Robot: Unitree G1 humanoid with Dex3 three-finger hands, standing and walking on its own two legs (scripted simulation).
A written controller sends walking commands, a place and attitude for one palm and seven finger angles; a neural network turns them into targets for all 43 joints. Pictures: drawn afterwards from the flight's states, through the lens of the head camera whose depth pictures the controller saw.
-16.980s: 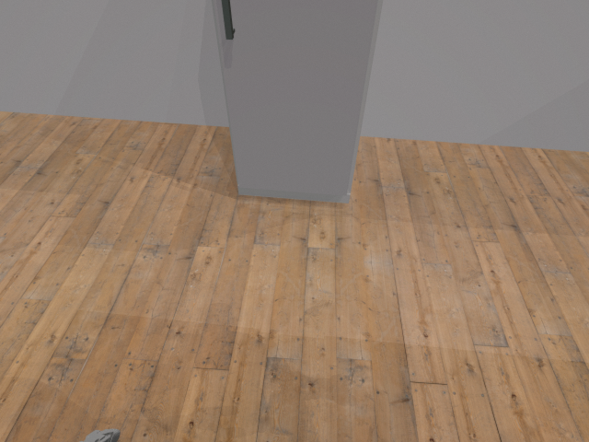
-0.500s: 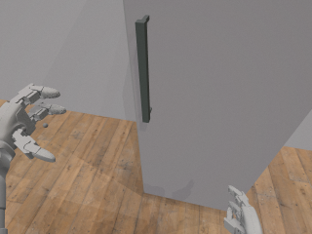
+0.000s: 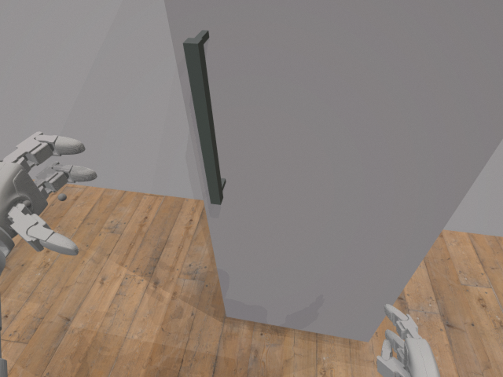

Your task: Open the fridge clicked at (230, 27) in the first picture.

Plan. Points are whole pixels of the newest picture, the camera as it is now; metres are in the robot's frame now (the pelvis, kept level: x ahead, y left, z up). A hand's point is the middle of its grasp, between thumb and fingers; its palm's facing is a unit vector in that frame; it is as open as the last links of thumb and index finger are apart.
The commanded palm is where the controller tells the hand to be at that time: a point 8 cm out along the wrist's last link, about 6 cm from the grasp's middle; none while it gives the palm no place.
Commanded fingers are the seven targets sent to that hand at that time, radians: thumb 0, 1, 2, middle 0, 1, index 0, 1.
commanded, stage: raise the hand to about handle height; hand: left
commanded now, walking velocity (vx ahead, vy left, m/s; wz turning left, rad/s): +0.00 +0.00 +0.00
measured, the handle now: (211, 130) +0.46 +0.12 +0.19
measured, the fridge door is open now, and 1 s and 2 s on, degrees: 0 0 0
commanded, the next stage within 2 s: move the hooked fingers beside the handle in 0.08 s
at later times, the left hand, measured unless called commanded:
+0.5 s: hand (93, 183) +0.31 +0.25 +0.20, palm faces -0.04 -0.99 -0.12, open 14.0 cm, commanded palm +0.28 +0.30 +0.21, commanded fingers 0.00 -0.50 0.30 -0.30 -1.20 -0.30 -1.20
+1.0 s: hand (126, 167) +0.35 +0.22 +0.19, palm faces -0.05 -1.00 -0.07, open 14.0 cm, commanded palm +0.32 +0.27 +0.20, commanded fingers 0.00 -0.50 0.30 -0.30 -1.20 -0.30 -1.20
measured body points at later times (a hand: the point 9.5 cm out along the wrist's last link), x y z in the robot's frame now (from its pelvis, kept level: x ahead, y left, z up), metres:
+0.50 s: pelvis +0.01 +0.00 +0.00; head +0.00 -0.03 +0.45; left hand +0.30 +0.31 +0.21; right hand +0.21 -0.23 -0.07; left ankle +0.05 +0.11 -0.74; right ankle -0.04 -0.09 -0.74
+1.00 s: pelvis +0.01 +0.00 +0.00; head +0.00 -0.02 +0.45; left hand +0.34 +0.28 +0.20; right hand +0.19 -0.24 -0.08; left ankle +0.05 +0.11 -0.74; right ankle -0.04 -0.09 -0.74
